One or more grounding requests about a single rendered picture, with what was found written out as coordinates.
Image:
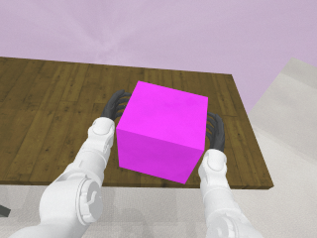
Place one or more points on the carton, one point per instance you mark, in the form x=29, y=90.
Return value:
x=162, y=132

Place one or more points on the robot left forearm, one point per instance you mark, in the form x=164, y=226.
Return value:
x=92, y=158

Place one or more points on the left robot upper arm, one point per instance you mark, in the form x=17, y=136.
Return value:
x=67, y=209

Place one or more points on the robot right forearm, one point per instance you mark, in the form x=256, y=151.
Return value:
x=216, y=194

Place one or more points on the table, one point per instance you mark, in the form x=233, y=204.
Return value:
x=47, y=107

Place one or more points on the left robot hand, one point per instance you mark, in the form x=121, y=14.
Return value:
x=112, y=106

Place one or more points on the right robot hand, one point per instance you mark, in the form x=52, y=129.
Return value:
x=217, y=138

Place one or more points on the right robot upper arm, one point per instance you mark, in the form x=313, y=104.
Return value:
x=228, y=227

